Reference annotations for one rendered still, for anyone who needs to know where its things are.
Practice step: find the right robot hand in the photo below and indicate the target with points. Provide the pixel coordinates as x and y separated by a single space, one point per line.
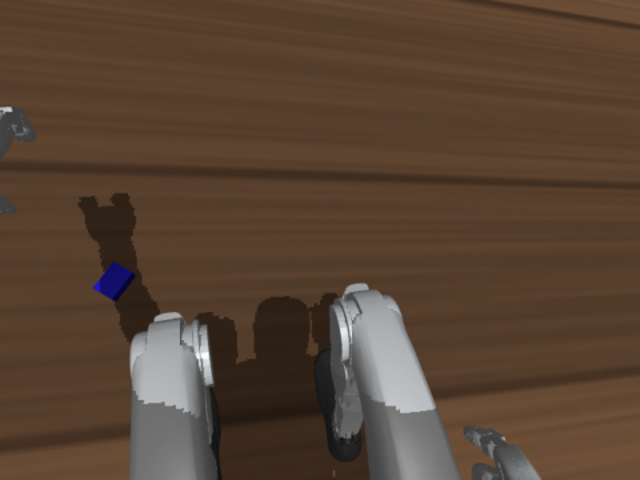
510 461

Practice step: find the left robot hand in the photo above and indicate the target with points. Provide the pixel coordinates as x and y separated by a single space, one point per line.
13 124

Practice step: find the small box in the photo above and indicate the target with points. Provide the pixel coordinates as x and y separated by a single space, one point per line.
114 281

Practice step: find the right robot foot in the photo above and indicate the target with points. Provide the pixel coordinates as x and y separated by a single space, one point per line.
342 449

